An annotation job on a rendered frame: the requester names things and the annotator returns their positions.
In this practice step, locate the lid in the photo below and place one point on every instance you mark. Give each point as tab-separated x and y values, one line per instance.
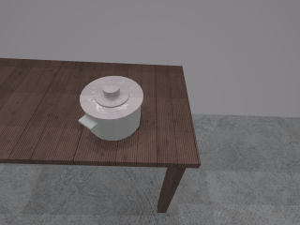
100	107

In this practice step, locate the table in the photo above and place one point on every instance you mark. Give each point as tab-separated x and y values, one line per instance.
40	110

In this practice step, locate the knob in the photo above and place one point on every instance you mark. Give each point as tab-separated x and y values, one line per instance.
111	89

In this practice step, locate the pot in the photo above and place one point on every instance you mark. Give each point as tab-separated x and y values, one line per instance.
112	130

